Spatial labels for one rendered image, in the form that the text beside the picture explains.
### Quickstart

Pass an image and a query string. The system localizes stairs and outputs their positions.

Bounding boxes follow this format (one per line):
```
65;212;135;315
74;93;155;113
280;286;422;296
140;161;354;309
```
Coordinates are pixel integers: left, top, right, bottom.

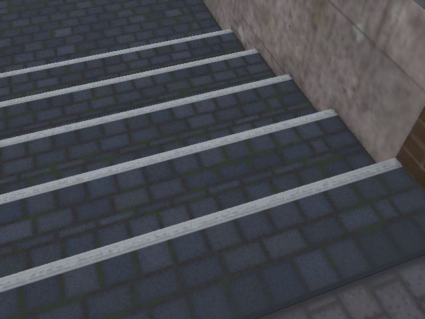
0;29;376;278

